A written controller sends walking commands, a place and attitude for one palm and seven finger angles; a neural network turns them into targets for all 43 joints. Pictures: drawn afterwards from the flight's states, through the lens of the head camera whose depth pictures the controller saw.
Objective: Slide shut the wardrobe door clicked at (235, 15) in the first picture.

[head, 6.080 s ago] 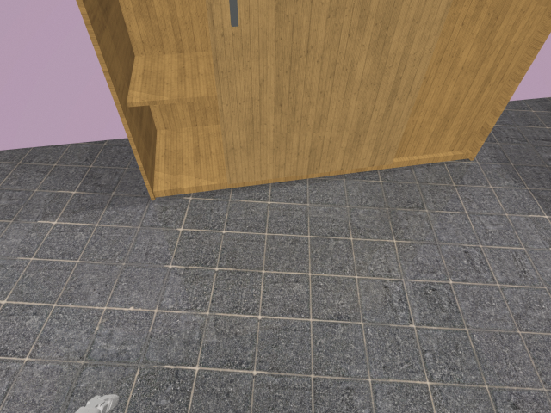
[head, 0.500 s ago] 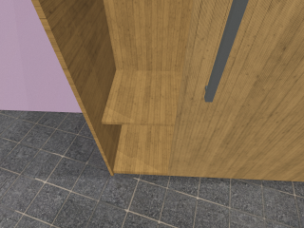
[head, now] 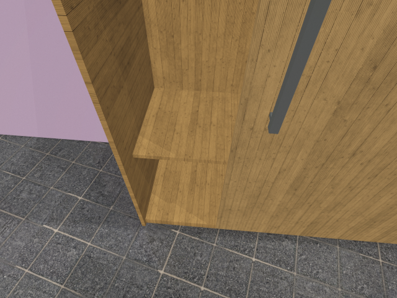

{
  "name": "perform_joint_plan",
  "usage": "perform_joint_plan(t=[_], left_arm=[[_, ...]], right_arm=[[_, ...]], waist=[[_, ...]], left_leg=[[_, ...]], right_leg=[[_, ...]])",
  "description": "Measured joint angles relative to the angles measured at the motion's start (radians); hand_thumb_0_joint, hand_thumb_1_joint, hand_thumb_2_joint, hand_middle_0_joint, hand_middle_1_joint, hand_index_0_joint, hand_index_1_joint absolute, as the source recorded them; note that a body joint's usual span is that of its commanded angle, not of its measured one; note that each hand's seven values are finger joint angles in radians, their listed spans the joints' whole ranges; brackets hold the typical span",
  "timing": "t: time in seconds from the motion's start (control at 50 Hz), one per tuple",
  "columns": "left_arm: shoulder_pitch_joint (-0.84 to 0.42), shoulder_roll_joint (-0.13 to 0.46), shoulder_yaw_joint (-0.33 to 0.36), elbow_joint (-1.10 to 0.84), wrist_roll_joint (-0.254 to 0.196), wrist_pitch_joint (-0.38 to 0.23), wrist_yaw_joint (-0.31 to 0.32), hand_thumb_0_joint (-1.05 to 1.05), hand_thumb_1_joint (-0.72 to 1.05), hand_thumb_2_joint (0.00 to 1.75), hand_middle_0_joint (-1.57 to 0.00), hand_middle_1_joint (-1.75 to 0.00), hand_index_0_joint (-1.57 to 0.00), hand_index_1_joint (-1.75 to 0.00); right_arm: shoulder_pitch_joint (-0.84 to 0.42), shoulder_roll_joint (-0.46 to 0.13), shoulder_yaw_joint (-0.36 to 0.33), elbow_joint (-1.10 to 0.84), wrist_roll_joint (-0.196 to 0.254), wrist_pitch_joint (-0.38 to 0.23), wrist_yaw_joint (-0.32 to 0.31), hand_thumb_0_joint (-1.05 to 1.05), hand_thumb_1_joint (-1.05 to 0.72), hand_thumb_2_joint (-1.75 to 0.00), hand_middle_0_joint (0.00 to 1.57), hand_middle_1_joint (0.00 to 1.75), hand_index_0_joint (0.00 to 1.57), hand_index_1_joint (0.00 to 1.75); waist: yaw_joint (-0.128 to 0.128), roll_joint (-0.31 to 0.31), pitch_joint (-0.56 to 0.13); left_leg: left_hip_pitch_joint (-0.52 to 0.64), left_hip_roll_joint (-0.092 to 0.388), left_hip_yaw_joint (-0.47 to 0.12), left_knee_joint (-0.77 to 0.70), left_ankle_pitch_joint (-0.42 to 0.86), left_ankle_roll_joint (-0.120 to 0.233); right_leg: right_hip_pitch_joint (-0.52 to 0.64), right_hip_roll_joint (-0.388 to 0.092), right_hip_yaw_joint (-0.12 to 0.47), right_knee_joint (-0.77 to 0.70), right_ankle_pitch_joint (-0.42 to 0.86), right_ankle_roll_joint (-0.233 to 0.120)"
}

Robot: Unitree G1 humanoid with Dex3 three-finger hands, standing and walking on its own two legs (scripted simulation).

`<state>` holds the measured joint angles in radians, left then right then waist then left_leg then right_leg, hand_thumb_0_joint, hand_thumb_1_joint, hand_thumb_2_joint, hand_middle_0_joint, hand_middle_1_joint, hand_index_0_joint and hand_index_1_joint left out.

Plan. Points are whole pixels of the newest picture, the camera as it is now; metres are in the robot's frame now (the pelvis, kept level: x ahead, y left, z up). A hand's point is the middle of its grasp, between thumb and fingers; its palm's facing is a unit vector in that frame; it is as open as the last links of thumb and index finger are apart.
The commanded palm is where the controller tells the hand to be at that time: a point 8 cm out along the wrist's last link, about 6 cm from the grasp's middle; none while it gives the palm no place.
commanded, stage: look again from close up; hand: right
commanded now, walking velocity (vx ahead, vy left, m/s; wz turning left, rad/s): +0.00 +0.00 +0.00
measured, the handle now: (290, 71) +0.51 -0.15 +0.20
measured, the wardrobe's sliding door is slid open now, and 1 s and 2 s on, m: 0.37 0.37 0.37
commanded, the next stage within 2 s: raise the hand with hooked fingers in 1.20 s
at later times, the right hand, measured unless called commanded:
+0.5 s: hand out of the picture +0.01 -0.15 -0.17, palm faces +0.01 +0.98 -0.21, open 7.3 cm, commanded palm none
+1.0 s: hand out of the picture +0.00 -0.12 -0.17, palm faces +0.05 +0.98 -0.18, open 7.4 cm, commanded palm none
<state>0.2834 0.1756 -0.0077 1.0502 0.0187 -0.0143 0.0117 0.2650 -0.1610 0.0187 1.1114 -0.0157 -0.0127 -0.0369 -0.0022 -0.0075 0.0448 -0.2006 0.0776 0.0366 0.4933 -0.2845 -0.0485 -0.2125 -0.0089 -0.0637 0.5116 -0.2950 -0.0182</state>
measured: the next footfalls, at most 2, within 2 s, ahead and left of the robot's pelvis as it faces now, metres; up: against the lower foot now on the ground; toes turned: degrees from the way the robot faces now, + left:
none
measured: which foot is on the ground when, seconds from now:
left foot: down 0.00-1.00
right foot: down 0.00-1.00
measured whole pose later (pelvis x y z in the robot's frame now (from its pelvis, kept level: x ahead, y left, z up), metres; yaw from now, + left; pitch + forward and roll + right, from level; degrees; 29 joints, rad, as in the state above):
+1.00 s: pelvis +0.01 +0.04 +0.00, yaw +0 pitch -1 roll -1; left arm 0.28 0.14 -0.01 1.13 0.02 -0.02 0.03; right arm 0.29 -0.14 0.00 1.13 -0.01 -0.01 -0.02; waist -0.01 0.01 0.03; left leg -0.17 0.03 0.06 0.50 -0.31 0.01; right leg -0.16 -0.06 -0.04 0.46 -0.28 0.04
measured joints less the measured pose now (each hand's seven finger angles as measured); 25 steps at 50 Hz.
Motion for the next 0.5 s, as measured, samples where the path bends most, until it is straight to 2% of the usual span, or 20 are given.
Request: perform_joint_plan(t=[0.18,0.5], left_arm=[[0.015,-0.003,-0.006,0.008,0.000,0.002,0.005,0.01,0.93,0.89,-0.20,-0.29,-0.20,-0.30],[-0.011,-0.008,-0.004,0.050,-0.002,-0.002,0.008,0.01,0.92,0.89,-0.20,-0.29,-0.19,-0.30]], right_arm=[[0.008,-0.012,-0.004,-0.007,0.004,0.008,0.006,0.00,-0.91,-0.90,0.20,0.29,0.20,0.30],[-0.003,0.005,-0.011,-0.006,0.003,0.006,0.011,0.01,-0.92,-0.90,0.20,0.29,0.20,0.30]], waist=[[0.000,-0.024,-0.004],[-0.004,-0.003,-0.018]], left_leg=[[-0.013,0.004,-0.008,0.057,-0.033,0.001],[-0.005,-0.023,0.002,0.039,-0.026,0.033]], right_leg=[[0.008,0.002,-0.005,0.019,-0.013,0.006],[0.030,-0.023,0.003,-0.031,0.015,0.039]])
